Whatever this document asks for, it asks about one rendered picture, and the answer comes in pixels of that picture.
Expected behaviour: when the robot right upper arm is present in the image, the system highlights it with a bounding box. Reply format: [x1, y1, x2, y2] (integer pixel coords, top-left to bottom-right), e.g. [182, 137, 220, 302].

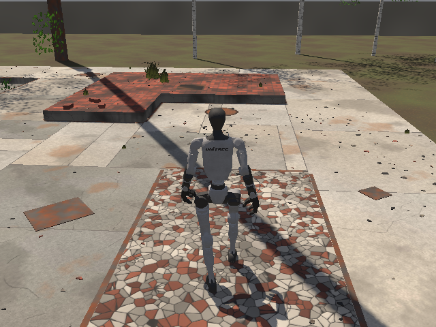
[232, 137, 249, 176]

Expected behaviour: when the robot left upper arm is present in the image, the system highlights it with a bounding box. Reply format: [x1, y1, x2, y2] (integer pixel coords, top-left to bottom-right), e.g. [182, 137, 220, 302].
[186, 138, 203, 175]

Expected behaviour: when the robot left forearm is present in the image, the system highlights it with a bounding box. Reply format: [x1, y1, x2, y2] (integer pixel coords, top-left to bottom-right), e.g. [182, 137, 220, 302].
[181, 165, 193, 191]

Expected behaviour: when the right robot hand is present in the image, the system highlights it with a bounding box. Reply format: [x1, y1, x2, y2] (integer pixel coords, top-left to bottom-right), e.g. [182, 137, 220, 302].
[243, 196, 260, 215]

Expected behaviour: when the robot right foot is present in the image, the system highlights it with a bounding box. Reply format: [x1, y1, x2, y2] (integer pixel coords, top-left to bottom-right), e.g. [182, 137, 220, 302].
[228, 249, 237, 263]

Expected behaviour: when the left robot hand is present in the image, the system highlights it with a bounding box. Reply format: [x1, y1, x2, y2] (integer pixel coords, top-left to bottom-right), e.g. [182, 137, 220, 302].
[181, 189, 196, 204]

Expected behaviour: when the robot left shin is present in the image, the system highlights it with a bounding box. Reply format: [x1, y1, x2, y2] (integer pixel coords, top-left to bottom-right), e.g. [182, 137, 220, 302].
[201, 236, 215, 283]

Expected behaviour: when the robot right forearm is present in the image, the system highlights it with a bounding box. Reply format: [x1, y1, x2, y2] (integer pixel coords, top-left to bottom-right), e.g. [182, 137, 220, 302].
[243, 165, 257, 199]

